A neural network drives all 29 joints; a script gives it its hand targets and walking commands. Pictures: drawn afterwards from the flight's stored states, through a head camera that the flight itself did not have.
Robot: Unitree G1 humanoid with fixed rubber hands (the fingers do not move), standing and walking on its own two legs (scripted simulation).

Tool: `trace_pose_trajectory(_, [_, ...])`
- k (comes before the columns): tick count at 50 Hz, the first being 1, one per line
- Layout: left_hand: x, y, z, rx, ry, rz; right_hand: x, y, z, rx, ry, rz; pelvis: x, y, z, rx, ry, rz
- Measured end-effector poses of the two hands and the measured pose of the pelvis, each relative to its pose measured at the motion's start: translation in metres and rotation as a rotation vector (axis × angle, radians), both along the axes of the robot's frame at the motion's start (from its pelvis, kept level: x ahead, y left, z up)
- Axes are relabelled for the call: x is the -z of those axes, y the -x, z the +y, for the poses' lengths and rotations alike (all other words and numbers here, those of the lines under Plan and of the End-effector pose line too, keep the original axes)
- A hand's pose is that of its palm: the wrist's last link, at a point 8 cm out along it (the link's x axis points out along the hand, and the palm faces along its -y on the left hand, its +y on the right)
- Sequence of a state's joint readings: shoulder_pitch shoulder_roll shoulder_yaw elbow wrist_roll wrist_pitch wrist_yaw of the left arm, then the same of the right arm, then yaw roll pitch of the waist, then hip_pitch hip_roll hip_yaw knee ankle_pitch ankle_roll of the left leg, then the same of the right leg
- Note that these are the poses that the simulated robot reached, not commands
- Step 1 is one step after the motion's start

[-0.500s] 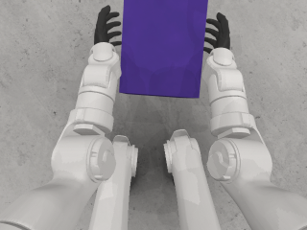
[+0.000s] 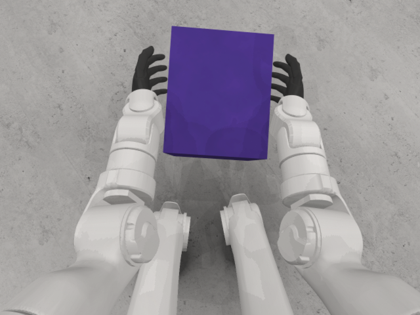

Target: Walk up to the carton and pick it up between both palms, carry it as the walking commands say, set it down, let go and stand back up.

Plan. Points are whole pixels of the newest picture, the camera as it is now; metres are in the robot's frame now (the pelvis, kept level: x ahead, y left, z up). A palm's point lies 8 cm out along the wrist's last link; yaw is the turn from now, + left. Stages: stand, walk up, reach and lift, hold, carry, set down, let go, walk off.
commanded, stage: reach and lift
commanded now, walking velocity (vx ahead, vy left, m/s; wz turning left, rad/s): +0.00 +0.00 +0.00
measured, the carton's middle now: (216, 104) +0.50 -0.05 -0.15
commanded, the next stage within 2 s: none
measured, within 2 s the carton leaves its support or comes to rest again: neither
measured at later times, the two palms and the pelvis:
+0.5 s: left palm (129, 86) +0.48 +0.09 +0.01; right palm (303, 95) +0.45 -0.17 +0.01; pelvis +0.01 +0.00 +0.06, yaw -1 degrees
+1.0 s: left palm (107, 77) +0.46 +0.10 +0.08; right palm (326, 86) +0.43 -0.17 +0.08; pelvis +0.03 +0.01 +0.12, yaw -1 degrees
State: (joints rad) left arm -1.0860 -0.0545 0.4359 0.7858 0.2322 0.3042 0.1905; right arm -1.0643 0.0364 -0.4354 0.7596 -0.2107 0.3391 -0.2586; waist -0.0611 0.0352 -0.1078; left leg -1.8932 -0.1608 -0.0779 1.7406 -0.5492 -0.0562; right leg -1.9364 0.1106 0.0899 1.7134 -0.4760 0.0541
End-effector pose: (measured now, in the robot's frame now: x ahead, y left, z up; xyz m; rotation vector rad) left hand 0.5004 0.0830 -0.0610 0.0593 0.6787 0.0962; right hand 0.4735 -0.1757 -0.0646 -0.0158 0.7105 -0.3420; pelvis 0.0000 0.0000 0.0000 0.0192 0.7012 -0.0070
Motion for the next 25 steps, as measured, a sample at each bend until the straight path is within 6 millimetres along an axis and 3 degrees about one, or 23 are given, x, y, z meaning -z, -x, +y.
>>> trace_pose_trajectory(25, [-0.073, 0.020, 0.007, -0.005, -0.004, -0.002, -0.073, 0.021, 0.008, 0.016, -0.008, -0.006, -0.059, -0.014, 0.004, 0.006, 0.005, -0.065])
